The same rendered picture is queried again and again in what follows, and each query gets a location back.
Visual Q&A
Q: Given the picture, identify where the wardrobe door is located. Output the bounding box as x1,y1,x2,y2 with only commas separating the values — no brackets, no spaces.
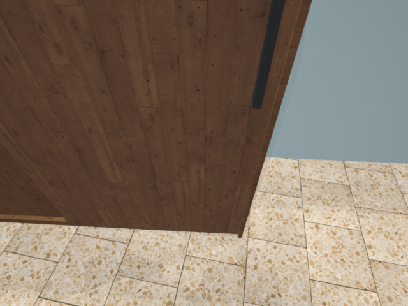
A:
0,0,300,233
0,144,63,217

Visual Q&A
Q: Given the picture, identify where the handle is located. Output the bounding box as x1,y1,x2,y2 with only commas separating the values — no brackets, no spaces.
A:
252,0,286,109

